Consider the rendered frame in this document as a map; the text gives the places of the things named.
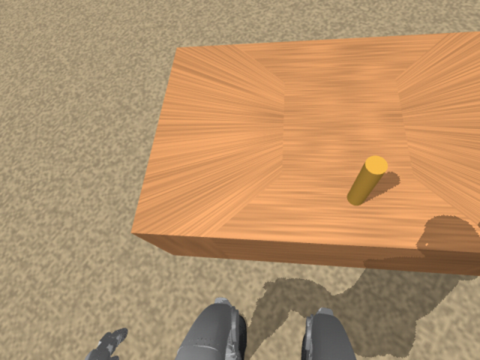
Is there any can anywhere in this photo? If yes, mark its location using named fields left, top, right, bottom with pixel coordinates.
left=347, top=155, right=388, bottom=206

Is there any left robot hand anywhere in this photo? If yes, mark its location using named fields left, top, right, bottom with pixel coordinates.
left=85, top=328, right=128, bottom=360

